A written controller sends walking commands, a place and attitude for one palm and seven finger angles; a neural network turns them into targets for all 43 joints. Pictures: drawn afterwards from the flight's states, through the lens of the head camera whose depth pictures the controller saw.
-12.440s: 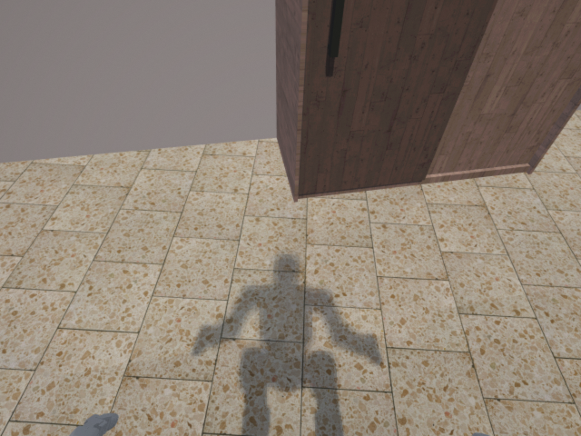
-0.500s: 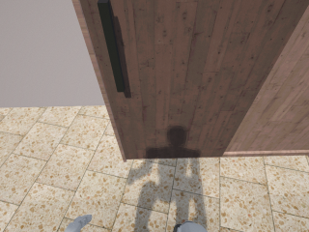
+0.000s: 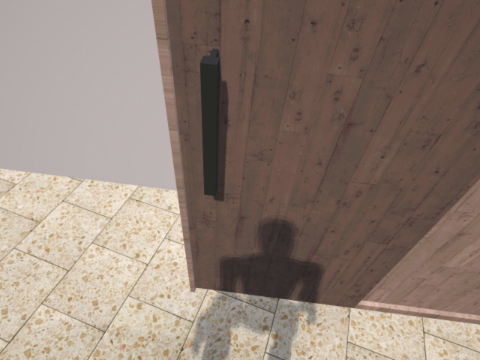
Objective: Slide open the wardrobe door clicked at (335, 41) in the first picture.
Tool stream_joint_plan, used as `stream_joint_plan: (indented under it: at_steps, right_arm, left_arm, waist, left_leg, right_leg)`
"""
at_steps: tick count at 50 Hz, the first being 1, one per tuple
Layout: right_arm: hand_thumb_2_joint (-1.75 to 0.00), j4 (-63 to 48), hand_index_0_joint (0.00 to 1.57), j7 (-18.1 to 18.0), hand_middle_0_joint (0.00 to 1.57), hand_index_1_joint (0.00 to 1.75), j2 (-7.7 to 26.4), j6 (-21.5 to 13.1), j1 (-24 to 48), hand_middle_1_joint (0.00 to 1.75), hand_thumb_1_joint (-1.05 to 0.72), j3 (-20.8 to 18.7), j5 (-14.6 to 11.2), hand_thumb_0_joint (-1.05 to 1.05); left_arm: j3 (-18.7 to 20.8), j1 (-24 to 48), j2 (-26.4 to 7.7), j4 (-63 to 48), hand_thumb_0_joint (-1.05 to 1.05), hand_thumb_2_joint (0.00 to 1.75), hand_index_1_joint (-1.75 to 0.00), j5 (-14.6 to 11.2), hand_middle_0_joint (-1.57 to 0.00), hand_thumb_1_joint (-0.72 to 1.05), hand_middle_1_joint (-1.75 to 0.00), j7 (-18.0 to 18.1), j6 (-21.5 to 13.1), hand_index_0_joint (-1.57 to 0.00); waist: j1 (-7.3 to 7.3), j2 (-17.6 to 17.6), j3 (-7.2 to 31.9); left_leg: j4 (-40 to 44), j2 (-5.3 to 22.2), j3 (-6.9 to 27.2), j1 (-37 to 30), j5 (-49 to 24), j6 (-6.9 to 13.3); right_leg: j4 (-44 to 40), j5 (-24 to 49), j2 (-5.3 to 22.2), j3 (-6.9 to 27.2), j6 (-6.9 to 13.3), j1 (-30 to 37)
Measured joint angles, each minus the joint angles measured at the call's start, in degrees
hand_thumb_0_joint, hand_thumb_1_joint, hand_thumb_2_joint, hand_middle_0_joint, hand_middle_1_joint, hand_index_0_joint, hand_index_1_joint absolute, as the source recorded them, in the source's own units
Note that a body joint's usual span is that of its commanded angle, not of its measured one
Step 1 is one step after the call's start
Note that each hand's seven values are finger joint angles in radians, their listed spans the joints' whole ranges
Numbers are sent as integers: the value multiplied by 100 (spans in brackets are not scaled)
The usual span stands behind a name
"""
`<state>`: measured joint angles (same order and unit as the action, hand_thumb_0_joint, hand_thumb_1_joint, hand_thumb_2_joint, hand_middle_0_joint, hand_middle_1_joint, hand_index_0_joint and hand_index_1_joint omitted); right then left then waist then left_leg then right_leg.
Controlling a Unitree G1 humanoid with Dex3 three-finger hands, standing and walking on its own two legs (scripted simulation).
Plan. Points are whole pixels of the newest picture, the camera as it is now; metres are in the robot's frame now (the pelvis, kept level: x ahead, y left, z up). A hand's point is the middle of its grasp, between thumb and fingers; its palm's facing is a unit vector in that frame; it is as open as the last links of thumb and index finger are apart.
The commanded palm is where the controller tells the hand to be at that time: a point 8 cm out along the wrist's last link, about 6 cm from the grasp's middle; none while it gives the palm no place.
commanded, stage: come to a stop and stand still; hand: left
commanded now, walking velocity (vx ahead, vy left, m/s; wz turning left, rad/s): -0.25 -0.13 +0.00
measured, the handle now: (212, 131) +0.49 +0.12 +0.12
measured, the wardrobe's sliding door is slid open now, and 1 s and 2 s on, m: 0.00 0.00 0.00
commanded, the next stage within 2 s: none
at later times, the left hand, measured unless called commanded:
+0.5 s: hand out of the picture -0.02 +0.11 -0.15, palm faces +0.04 -0.97 -0.25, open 7.3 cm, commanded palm none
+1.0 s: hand out of the picture -0.06 +0.21 -0.17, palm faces +0.06 -0.97 -0.25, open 7.3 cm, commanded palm none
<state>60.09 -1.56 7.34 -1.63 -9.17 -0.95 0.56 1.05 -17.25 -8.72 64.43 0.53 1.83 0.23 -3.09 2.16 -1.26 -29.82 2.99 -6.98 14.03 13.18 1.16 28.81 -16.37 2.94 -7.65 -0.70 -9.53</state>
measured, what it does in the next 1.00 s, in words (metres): steps on the spot: right foot, then left foot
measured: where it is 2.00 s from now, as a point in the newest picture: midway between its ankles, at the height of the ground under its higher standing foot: outside the picture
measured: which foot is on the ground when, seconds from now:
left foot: down 0.00-0.30, up 0.32-0.80, down 0.82-1.00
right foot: down 0.00-0.02, up 0.04-0.28, down 0.30-1.00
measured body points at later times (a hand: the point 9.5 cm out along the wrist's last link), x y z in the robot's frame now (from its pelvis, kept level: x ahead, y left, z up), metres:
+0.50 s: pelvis -0.04 -0.07 +0.01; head -0.04 -0.10 +0.46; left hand -0.02 +0.16 -0.13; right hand -0.02 -0.31 -0.16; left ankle -0.05 +0.08 -0.68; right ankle -0.03 -0.16 -0.74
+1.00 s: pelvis -0.06 +0.02 +0.00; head -0.07 +0.01 +0.44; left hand -0.06 +0.26 -0.15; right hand +0.01 -0.21 -0.16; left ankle -0.08 +0.10 -0.74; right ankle -0.03 -0.15 -0.73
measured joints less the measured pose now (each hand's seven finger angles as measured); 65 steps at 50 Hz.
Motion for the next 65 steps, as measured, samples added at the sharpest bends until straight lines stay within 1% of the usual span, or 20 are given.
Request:
stream_joint_plan:
  at_steps: [2, 4, 7, 10, 12, 15, 19, 23, 27, 31, 34, 37, 39, 41, 42, 45, 48, 51, 58, 65]
  right_arm:
    - [-90, -45, 19, -35, 20, 30, -82, 41, 110, 30, -92, 16, -14, 0]
    - [-90, -118, 20, -79, 20, 30, -135, 58, 223, 30, -92, -19, -21, 0]
    - [-90, -244, 20, -122, 20, 30, -97, 109, 366, 30, -93, -111, 1, -1]
    - [-90, -292, 20, -106, 20, 30, 35, 197, 426, 30, -93, -195, 50, -1]
    - [-90, -271, 20, -77, 20, 30, 141, 254, 395, 30, -93, -246, 73, -1]
    - [-90, -193, 20, -17, 20, 30, 271, 333, 222, 30, -92, -310, 49, -1]
    - [-90, -11, 20, 91, 20, 30, 460, 523, -71, 30, -92, -357, 22, 0]
    - [-90, 110, 19, 171, 20, 30, 521, 507, -331, 30, -92, -329, 57, 1]
    - [-90, 144, 19, 193, 20, 30, 556, 465, -584, 30, -91, -314, 75, 1]
    - [-90, 190, 19, 170, 20, 30, 563, 497, -708, 30, -91, -288, 76, 1]
    - [-90, 184, 19, 148, 20, 30, 531, 495, -665, 30, -91, -256, 48, 1]
    - [-90, 90, 19, 149, 20, 30, 491, 444, -544, 30, -91, -200, 28, 1]
    - [-90, -159, 19, 173, 20, 30, 513, 390, -502, 30, -91, -167, 46, 1]
    - [-90, -402, 19, 179, 20, 30, 558, 263, -521, 30, -91, -122, 51, 1]
    - [-90, -458, 19, 162, 20, 30, 541, 196, -511, 30, -91, -106, 59, 1]
    - [-90, -511, 19, 74, 20, 30, 411, 174, -526, 30, -93, -32, 93, 1]
    - [-90, -541, 20, 45, 20, 30, 421, 167, -576, 30, -95, 15, 80, 1]
    - [-90, -524, 20, 35, 20, 30, 416, 149, -589, 30, -96, 56, 66, 1]
    - [-90, -402, 20, 59, 20, 30, 397, 98, -630, 30, -94, 125, 57, 1]
    - [-90, -174, 20, 29, 20, 30, 308, 42, -731, 30, -92, 168, 40, 1]
  left_arm:
    - [-21, 14, 21, -21, 0, 90, -30, 8, -20, 91, -29, -14, 70, -20]
    - [-11, 72, 28, -82, 0, 90, -30, 20, -20, 91, -29, -25, 140, -20]
    - [66, 193, 11, -227, 0, 90, -30, 42, -20, 91, -29, -17, 240, -20]
    - [160, 294, -59, -399, 0, 90, -30, 58, -20, 91, -29, 0, 277, -20]
    - [198, 336, -115, -503, 0, 90, -30, 57, -20, 91, -29, 4, 262, -20]
    - [206, 264, -221, -612, 0, 90, -30, 84, -20, 91, -29, 0, 114, -20]
    - [95, 203, -98, -490, 0, 90, -30, 121, -19, 91, -29, -14, 69, -20]
    - [35, 94, 49, -442, 0, 90, -30, 94, -20, 91, -29, -41, 29, -20]
    - [39, 119, 131, -445, 1, 90, -30, 92, -20, 92, -30, -14, -5, -21]
    - [77, 123, 126, -474, 1, 90, -30, 95, -20, 93, -30, 0, -67, -21]
    - [101, 102, 101, -442, 1, 90, -30, 120, -20, 92, -30, 7, -70, -21]
    - [72, 32, 56, -350, 1, 90, -30, 136, -20, 91, -30, 43, -63, -21]
    - [5, -102, 44, -330, 1, 90, -30, 137, -20, 91, -30, 74, -66, -21]
    - [-31, -185, 36, -304, 1, 90, -30, 118, -20, 91, -30, 67, -19, -21]
    - [-38, -159, 8, -277, 1, 90, -30, 95, -20, 91, -30, 66, 19, -21]
    - [-20, -105, -93, -249, 1, 90, -30, 69, -20, 91, -30, 67, 98, -21]
    - [-51, -78, -118, -296, 1, 90, -30, 87, -20, 91, -29, 23, 116, -20]
    - [-82, -12, -143, -371, 1, 90, -30, 87, -20, 91, -29, -7, 71, -20]
    - [-139, 66, -157, -465, 0, 90, -30, 84, -20, 91, -29, -22, 42, -20]
    - [-157, 217, -148, -443, 0, 90, -30, 49, -20, 91, -29, -10, 18, -20]
  waist:
    - [11, 61, -86]
    - [43, 59, -218]
    - [114, -75, -405]
    - [161, -228, -514]
    - [179, -315, -526]
    - [189, -333, -375]
    - [218, -519, -163]
    - [194, -417, 31]
    - [199, -385, 38]
    - [125, -368, -60]
    - [53, -317, -150]
    - [7, -270, -195]
    - [75, -335, -140]
    - [196, -515, -50]
    - [246, -555, -53]
    - [179, -448, -28]
    - [187, -454, 72]
    - [197, -416, 89]
    - [227, -306, 62]
    - [296, -206, -98]
  left_leg:
    - [136, -75, -69, -60, -60, 28]
    - [220, -107, -107, -50, -142, 45]
    - [259, -31, -107, 65, -256, 30]
    - [222, 102, -88, 213, -345, -47]
    - [156, 183, -61, 308, -380, -127]
    - [-196, 230, -30, 543, -285, -267]
    - [-916, 100, 391, 697, 982, -249]
    - [-1645, -95, 480, 711, 783, -230]
    - [-2054, -147, 517, 668, 602, -315]
    - [-1990, -143, 536, 561, 787, -392]
    - [-1526, -133, 510, 407, 1013, -401]
    - [-986, -143, 485, 208, 1055, -372]
    - [-844, -159, 463, 125, 1080, -290]
    - [-264, -136, 480, -110, 766, -228]
    - [-217, -154, 506, -104, 483, -107]
    - [-447, -294, 384, -162, 672, 68]
    - [-295, -416, 328, -293, 691, 163]
    - [-122, -547, 292, -383, 606, 241]
    - [235, -621, 149, -523, 515, 311]
    - [299, -595, 140, -636, 595, 285]
  right_leg:
    - [164, -88, 66, 117, -41, -88]
    - [657, -514, 76, 266, -62, -321]
    - [1676, -1136, -22, 454, -80, -792]
    - [2176, -1256, -90, 540, -93, -1082]
    - [1904, -1109, -66, 517, -86, -1033]
    - [601, -288, 48, 492, -70, -577]
    - [525, -124, -65, 369, 184, -492]
    - [-66, 232, -55, 453, 249, -328]
    - [-426, 463, -36, 402, 271, -286]
    - [-533, 554, 29, 328, 250, -314]
    - [-506, 574, 117, 315, 192, -355]
    - [-409, 571, 179, 341, 94, -424]
    - [-226, 513, 185, 357, 8, -548]
    - [105, 354, 154, 293, -86, -708]
    - [307, 249, 180, 263, -133, -775]
    - [449, 107, 250, 477, -52, -718]
    - [370, 10, 249, 694, 42, -631]
    - [234, 225, 291, 869, 9, -572]
    - [12, 269, 335, 1022, -68, -548]
    - [-10, 206, 314, 1028, -208, -466]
